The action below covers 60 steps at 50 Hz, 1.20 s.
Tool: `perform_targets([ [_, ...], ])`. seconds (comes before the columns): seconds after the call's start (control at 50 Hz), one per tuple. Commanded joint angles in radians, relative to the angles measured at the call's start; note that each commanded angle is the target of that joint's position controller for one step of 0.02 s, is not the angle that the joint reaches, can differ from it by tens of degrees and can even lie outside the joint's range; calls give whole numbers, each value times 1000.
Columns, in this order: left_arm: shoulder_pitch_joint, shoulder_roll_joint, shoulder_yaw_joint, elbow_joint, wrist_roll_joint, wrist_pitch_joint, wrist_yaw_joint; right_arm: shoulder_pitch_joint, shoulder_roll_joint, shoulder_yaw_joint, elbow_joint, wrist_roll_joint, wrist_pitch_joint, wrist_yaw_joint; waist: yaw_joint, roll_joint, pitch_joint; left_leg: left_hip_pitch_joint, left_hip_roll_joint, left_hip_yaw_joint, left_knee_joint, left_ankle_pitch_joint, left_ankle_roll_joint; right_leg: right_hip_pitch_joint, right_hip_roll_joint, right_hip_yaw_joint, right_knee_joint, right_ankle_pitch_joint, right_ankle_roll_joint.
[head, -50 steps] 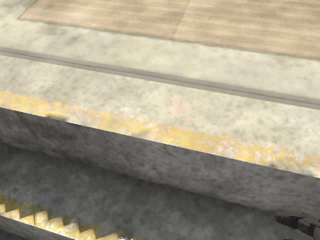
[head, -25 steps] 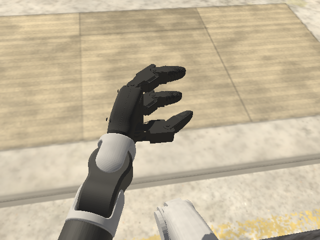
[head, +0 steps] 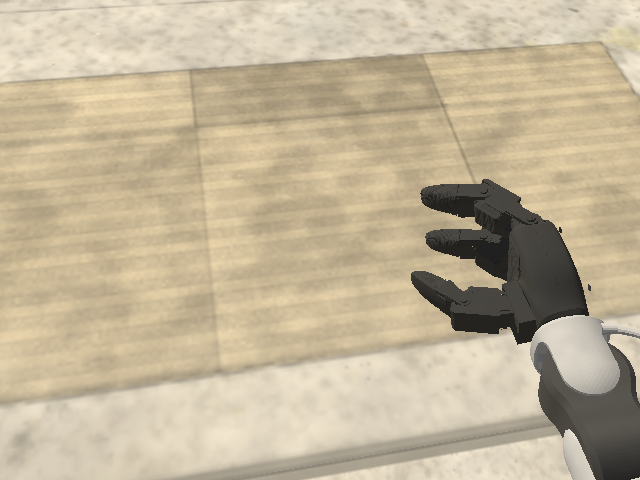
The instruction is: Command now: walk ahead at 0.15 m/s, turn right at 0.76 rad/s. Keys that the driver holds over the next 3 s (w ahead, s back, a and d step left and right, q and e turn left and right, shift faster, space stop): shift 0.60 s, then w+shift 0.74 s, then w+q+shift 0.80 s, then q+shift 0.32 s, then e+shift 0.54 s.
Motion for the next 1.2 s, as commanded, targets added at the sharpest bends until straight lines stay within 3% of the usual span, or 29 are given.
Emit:
perform_targets([
  [0.02,-220,120,41,-138,-7,5,-30,389,-104,-47,88,113,42,-29,-265,141,-245,831,40,-69,-1258,447,-7,-101,77,32,364,251,-10],
  [0.04,-83,114,57,-77,-10,5,-65,346,-144,-64,150,101,66,-82,-191,138,-169,983,190,-154,-1357,650,-5,-289,104,-3,713,-398,25],
  [0.06,64,142,61,-129,-43,1,-113,233,-229,-103,149,21,49,-108,-75,309,-407,1306,431,-242,-874,1301,178,-588,37,-30,1152,-482,123],
  [0.08,32,104,56,-47,-32,4,-116,241,-134,-76,161,42,44,-104,-87,127,-196,1194,248,-53,-1036,1066,93,-755,50,-40,1196,-429,98],
  [0.1,22,58,41,-84,-29,-12,-110,336,-130,-79,200,6,23,-99,-70,161,-133,1277,311,-53,-945,1262,93,-874,50,-10,1194,-429,123],
  [0.12,16,55,27,-76,-14,-12,-98,349,-117,-85,215,3,15,-92,-67,47,-147,1292,314,-16,-935,1208,73,-920,23,-63,1227,-430,121],
  [0.2,-136,-61,-18,-152,46,34,-59,417,-159,-110,339,40,-29,-77,-86,120,-108,1045,293,142,-1049,1238,65,-931,68,-221,1647,-425,61],
  [0.28,-284,-65,-51,-283,30,74,-20,469,-162,-117,433,28,-51,-35,-50,157,9,890,278,218,-1174,824,86,-997,-39,-210,1563,-308,33],
  [0.3,-338,-81,-66,-342,31,92,-32,478,-165,-115,449,29,-42,-36,-38,249,31,856,287,190,-1196,792,108,-997,-100,-188,1509,-284,30],
  [0.36,-422,-119,-98,-391,33,109,-54,635,-160,-107,523,30,-15,-55,-99,199,53,942,245,212,-1248,901,120,-1035,-115,-270,1416,-311,16],
  [0.42,-491,-112,-123,-427,-10,144,-74,762,-218,-123,552,74,-6,-61,-133,191,8,929,274,224,-1296,1421,112,-654,-107,-510,979,-569,-73],
  [0.46,-213,-81,-105,-329,-40,130,-85,771,-351,-159,519,78,0,-54,-41,281,-179,839,313,224,-1045,2113,90,-221,3,-476,899,-484,-129],
  [0.48,-137,-54,-89,-302,-32,115,-86,720,-409,-176,487,83,5,-48,36,238,-266,787,257,234,-934,2029,59,-93,5,-365,802,-404,-159],
  [0.52,-111,-5,-64,-244,-27,128,-73,687,-377,-166,429,57,-1,-27,38,158,-286,450,160,191,-654,1453,81,194,22,-234,601,-489,-189],
  [0.54,-166,66,-38,-239,-2,139,-61,600,-321,-150,382,55,-10,2,49,-81,-313,293,-19,137,-230,589,69,183,-125,155,355,-628,-301],
  [0.56,-258,72,-28,-289,19,148,-41,492,-267,-137,333,51,-26,31,36,-80,-341,244,-150,-22,344,151,18,-3,-262,529,105,-836,-416],
  [0.6,-292,23,-43,-224,23,99,-10,404,-114,-107,202,38,-6,10,-48,56,-95,55,-109,-160,636,-13,12,-247,-316,510,62,-761,-294],
  [0.64,-342,-46,-72,-140,35,15,-36,563,-19,-83,202,8,36,-31,-187,71,45,-2,-102,-202,641,-167,45,-402,-313,330,120,-832,-193],
  [0.7,-419,-69,-93,-142,27,-40,-54,729,-81,-91,247,45,73,-45,-294,-4,37,-3,-51,-175,414,-120,-9,-395,-322,35,54,-704,-114],
  [0.76,-452,49,-61,-155,2,-64,-72,734,-223,-148,280,67,88,-26,-312,-32,61,189,-23,15,147,82,-73,-472,-347,-90,-147,-673,-142],
  [0.8,-560,107,-40,-188,28,-94,-88,753,-261,-169,284,72,92,-15,-376,-21,3,365,-15,116,40,106,-65,-468,-317,-208,-148,-470,-86],
  [0.86,-536,115,-36,-183,2,-92,-98,752,-208,-147,274,106,100,-20,-354,-103,-21,496,48,189,-380,-52,-6,-314,-314,-298,-201,-413,-21],
  [0.9,-484,70,-40,-181,-24,-71,-102,774,-157,-132,273,84,90,-15,-323,-133,-15,527,117,151,-618,-108,53,-181,-353,-247,-141,-387,-36],
  [0.92,-490,39,-46,-188,-29,-59,-105,841,-136,-127,300,52,80,-11,-339,-64,-31,581,106,174,-751,-43,70,-121,-334,-255,-13,-377,-38],
  [0.96,-626,-100,-85,-235,-31,-24,-124,1084,-46,-108,436,-14,33,-1,-443,307,-2,780,89,27,-860,-96,113,-351,-126,-288,658,-359,-33],
  [0.98,-521,-194,-115,-295,-48,-28,-134,935,-98,-102,380,-37,2,-7,-278,416,62,791,156,-388,-995,-337,185,-622,9,-118,830,-254,-23],
  [1.0,-475,-118,-100,-325,-3,-40,-145,767,-240,-152,285,-18,-2,-26,-205,396,64,681,362,-788,-1321,-736,248,-708,-43,-115,910,-161,4],
  [1.06,-574,58,-50,-336,5,-44,-161,792,-247,-146,312,28,-67,-30,-212,-10,54,630,379,-588,-1325,-531,201,-633,-129,-127,887,-40,34],
  [1.2,-590,12,-42,-306,-24,-13,-196,991,-224,-134,497,29,-85,-29,-260,75,88,927,261,-172,-1353,-167,138,-713,-160,-275,736,38,-2],
])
